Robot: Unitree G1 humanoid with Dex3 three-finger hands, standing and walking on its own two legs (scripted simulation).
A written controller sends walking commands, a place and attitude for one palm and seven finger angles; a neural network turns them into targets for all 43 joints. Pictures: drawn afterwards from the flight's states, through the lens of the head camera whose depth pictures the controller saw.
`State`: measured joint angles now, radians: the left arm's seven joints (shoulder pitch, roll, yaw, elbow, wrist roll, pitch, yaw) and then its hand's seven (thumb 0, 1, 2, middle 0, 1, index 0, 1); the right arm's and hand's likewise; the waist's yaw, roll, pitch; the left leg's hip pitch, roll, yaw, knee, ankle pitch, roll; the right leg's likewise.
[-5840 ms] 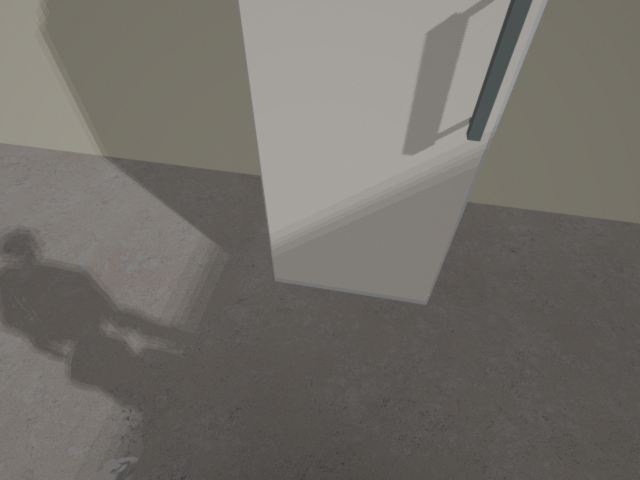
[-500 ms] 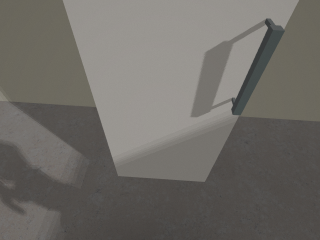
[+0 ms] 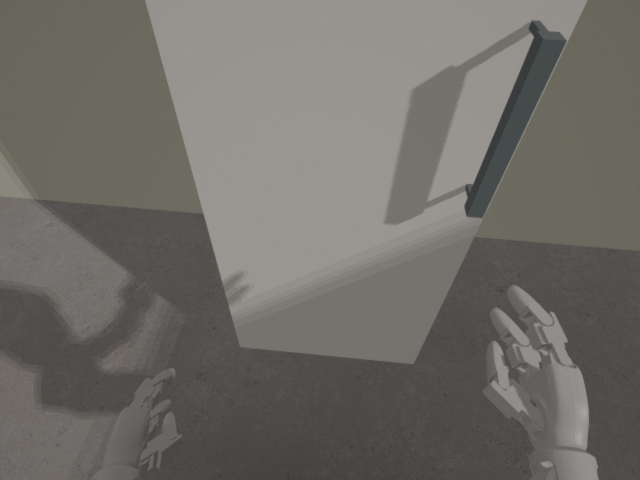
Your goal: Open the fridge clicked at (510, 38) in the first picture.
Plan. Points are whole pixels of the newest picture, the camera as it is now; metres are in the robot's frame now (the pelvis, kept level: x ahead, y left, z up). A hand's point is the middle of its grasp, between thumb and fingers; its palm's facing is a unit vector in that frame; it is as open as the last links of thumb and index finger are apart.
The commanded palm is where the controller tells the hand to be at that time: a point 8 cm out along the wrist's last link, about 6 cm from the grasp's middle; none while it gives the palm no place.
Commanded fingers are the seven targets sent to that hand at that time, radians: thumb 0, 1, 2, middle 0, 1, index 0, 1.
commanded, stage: raise the hand to about handle height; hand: right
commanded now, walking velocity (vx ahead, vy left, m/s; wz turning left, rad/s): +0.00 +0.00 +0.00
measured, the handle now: (501, 131) +0.56 -0.20 +0.18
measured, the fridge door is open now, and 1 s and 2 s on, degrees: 0 0 0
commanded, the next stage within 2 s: move the hooked fingers beside the handle in 1.82 s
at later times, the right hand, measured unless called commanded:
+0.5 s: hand (546, 403) +0.22 -0.22 +0.06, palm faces -0.06 +1.00 -0.03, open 10.7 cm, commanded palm +0.18 -0.29 +0.08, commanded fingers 0.00 0.03 -0.50 0.27 0.90 0.27 0.90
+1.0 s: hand out of the picture +0.25 -0.28 +0.16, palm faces +0.12 +0.99 -0.06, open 13.5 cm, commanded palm +0.22 -0.32 +0.16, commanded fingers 0.00 0.50 -0.30 0.30 1.20 0.30 1.20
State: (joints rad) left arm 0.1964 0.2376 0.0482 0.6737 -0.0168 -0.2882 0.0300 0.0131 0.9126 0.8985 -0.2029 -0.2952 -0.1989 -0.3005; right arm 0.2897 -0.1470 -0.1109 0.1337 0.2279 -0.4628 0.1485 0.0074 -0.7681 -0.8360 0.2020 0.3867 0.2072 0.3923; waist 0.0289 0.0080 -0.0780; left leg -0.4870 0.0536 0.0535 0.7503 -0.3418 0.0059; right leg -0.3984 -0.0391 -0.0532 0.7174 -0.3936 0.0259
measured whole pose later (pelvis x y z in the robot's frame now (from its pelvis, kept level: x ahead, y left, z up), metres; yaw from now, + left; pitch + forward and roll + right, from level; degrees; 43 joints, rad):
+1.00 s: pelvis +0.01 -0.01 +0.01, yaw -2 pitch +0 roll +1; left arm 0.24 0.26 -0.06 0.58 -0.06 -0.30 0.11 0.01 0.91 0.90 -0.20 -0.30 -0.20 -0.30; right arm 0.08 -0.39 -0.41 0.00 0.37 -0.02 0.38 0.00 0.39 -0.35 0.29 1.12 0.30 1.13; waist -0.05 -0.03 -0.05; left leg -0.28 0.04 0.10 0.59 -0.30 -0.01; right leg -0.25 -0.05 -0.01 0.64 -0.38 0.01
